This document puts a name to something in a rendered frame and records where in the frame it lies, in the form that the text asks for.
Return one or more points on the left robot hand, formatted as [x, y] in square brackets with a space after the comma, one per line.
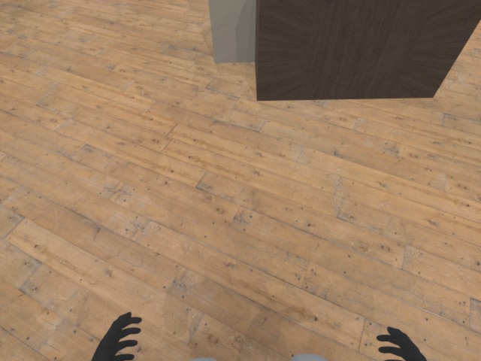
[109, 345]

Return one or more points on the right robot hand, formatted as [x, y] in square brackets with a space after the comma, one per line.
[408, 350]

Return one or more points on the pedestal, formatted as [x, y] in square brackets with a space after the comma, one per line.
[358, 49]

